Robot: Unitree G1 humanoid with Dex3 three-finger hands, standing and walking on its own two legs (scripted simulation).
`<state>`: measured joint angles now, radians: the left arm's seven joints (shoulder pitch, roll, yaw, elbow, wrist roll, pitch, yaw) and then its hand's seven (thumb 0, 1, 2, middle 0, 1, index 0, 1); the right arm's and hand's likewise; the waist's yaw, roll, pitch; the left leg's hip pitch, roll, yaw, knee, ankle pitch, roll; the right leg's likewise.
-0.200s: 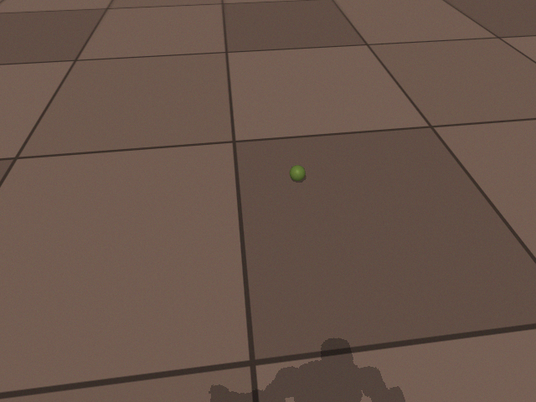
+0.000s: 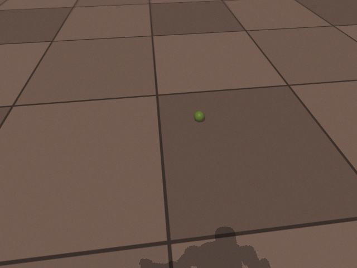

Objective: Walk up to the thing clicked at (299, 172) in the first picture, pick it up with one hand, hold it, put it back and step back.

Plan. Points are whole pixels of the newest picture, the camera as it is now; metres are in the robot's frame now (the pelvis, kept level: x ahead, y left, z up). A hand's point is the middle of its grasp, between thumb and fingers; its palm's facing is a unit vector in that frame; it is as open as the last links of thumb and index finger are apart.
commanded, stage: stand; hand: left
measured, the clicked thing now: (199, 116) +1.36 -0.15 -0.74
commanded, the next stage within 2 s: walk up in 0.92 s
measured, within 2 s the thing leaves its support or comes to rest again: neither
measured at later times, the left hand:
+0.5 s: hand out of the picture +0.08 +0.25 -0.16, palm faces -0.02 -0.94 -0.34, open 7.4 cm
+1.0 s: hand out of the picture +0.09 +0.26 -0.15, palm faces -0.03 -0.94 -0.33, open 7.4 cm
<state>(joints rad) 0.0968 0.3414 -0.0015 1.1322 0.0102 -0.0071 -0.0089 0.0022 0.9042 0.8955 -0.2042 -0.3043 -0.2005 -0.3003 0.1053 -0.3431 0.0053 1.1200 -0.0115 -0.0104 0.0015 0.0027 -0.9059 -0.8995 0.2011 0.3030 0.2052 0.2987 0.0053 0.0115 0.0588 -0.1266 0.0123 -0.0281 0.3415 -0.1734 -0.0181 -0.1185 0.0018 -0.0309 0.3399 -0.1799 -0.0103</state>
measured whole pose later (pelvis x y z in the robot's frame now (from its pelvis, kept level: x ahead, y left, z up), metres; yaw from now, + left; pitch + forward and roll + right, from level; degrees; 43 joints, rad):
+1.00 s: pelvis +0.02 -0.01 +0.00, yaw -1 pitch -1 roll +1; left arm 0.14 0.37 0.05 1.08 0.04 0.01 -0.06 0.00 0.90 0.90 -0.21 -0.30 -0.20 -0.30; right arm 0.16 -0.35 -0.03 1.07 -0.03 -0.04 0.02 0.00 -0.90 -0.90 0.20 0.30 0.21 0.30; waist 0.01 -0.01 0.03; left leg -0.14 0.01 -0.01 0.40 -0.30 0.02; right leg -0.20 0.00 -0.01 0.55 -0.41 -0.03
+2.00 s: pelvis +0.39 -0.19 -0.02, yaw -5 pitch -3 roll +1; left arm 0.21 0.46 0.08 0.84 0.01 -0.03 -0.10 0.00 0.91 0.90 -0.20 -0.30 -0.20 -0.30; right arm 0.36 -0.42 -0.05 0.86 -0.01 -0.10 0.04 0.00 -0.90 -0.90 0.21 0.30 0.21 0.30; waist -0.03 -0.04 0.10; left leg -0.09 0.09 0.09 0.51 -0.37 -0.04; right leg -0.51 -0.11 0.02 0.70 -0.20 -0.02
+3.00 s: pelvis +0.76 -0.37 -0.03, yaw -4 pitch -3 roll +0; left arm 0.26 0.42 0.08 0.86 0.02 -0.07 -0.08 0.00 0.91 0.90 -0.20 -0.30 -0.20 -0.30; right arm 0.35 -0.46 -0.06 0.87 -0.01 -0.05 0.03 0.01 -0.90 -0.90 0.20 0.30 0.21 0.30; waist -0.02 0.06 0.07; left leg -0.23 0.12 -0.01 0.87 -0.48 0.03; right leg -0.37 -0.05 -0.06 0.68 -0.25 0.00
